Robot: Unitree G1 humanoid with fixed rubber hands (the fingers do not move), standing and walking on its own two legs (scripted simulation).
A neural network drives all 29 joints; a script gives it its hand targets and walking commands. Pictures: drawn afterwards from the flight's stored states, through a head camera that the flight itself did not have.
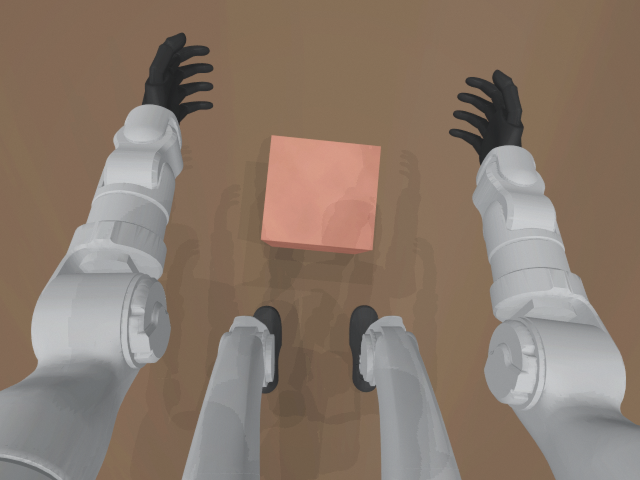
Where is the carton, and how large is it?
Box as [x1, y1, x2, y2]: [261, 135, 380, 253]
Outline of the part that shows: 272,135 261,239 272,246 346,253 357,253 372,249 380,146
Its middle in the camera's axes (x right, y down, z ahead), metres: +0.00 -0.08 +0.85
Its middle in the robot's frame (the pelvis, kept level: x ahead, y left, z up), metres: +0.48 -0.01 -0.51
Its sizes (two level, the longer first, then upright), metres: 0.210 0.200 0.250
